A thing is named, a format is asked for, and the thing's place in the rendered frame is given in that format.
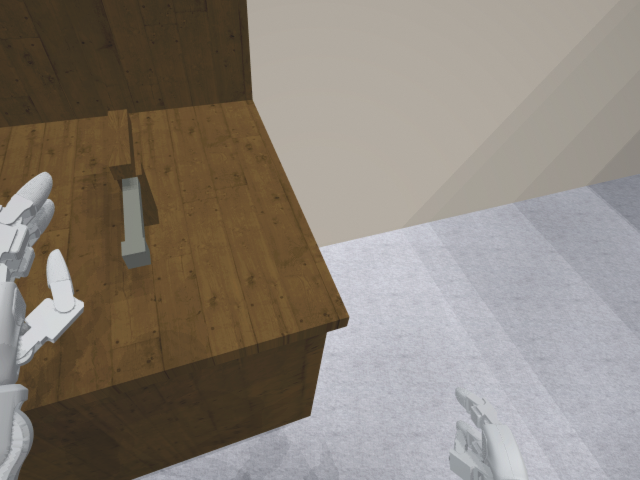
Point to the robot left forearm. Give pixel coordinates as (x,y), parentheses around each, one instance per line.
(16,430)

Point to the tap lever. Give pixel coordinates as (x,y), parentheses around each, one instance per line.
(135,251)

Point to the robot left hand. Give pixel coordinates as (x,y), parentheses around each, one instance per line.
(22,221)

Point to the robot right hand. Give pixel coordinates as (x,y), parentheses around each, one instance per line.
(495,454)

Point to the counter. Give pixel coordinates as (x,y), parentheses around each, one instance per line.
(221,337)

